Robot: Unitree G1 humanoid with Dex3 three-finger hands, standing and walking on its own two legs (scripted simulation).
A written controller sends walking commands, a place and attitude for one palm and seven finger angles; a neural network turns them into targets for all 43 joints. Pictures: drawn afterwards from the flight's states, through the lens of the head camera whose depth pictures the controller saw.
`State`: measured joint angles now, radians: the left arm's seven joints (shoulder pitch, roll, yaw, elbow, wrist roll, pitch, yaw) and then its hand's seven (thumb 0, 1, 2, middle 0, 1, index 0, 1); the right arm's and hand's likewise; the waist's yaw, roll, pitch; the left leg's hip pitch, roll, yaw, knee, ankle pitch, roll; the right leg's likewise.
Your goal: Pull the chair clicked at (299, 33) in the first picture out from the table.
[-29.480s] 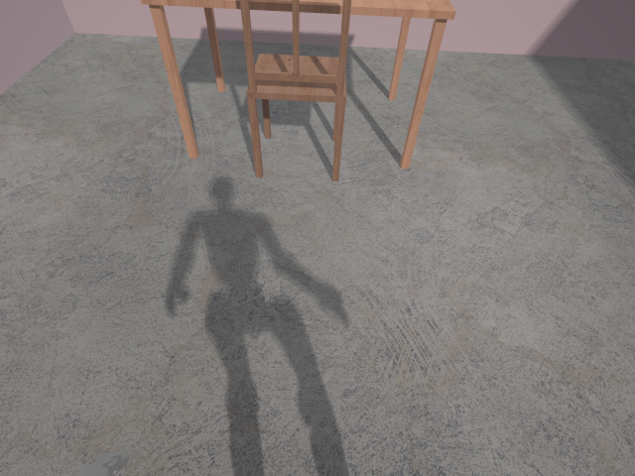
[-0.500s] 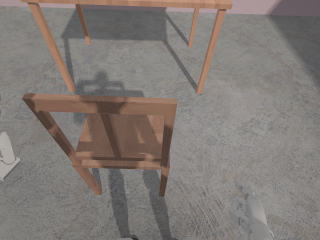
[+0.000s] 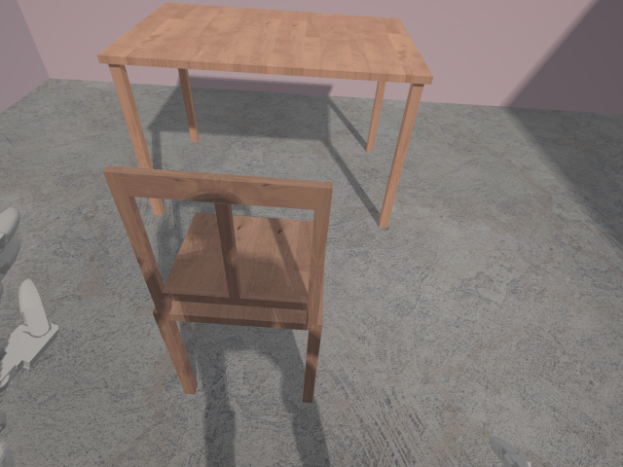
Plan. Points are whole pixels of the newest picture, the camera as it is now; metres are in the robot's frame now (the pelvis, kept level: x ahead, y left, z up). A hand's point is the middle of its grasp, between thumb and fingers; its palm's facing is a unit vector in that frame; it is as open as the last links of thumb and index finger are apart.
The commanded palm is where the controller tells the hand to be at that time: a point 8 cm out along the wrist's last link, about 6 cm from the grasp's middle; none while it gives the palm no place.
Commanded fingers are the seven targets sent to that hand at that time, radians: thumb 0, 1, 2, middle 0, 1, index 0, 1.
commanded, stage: stop stepping back and stand still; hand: left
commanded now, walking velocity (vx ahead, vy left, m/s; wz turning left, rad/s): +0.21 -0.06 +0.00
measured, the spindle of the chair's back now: (229, 253) +0.55 +0.18 -0.09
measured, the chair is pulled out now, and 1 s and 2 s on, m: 0.74 0.74 0.74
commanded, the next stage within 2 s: let the arm hang, fingers relaxed in 0.40 s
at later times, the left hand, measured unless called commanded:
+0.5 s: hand (28, 334) +0.19 +0.26 +0.17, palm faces +0.45 -0.79 -0.43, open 7.4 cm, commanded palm none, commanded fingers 0.00 0.90 0.90 -0.20 -0.30 -0.20 -0.30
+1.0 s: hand out of the picture +0.01 +0.20 -0.17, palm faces +0.04 -0.97 -0.22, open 7.1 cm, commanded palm none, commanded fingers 0.00 0.90 0.90 -0.20 -0.30 -0.20 -0.30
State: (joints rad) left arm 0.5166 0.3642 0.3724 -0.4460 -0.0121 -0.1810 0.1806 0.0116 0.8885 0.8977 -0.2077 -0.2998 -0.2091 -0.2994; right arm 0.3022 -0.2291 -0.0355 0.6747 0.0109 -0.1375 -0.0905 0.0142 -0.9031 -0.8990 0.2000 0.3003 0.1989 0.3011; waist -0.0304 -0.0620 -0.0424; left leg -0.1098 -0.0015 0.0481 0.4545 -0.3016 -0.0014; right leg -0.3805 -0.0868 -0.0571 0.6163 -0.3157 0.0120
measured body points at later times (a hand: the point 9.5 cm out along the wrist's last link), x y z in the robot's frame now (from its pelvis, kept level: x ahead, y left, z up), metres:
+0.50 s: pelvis +0.00 +0.01 +0.00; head +0.00 +0.02 +0.45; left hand +0.16 +0.30 +0.20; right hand +0.15 -0.23 -0.08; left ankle -0.03 +0.12 -0.73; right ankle +0.02 -0.11 -0.74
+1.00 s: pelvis -0.01 +0.01 +0.00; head +0.00 +0.02 +0.45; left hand +0.01 +0.25 -0.15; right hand -0.01 -0.22 -0.14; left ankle -0.03 +0.12 -0.74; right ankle +0.02 -0.11 -0.73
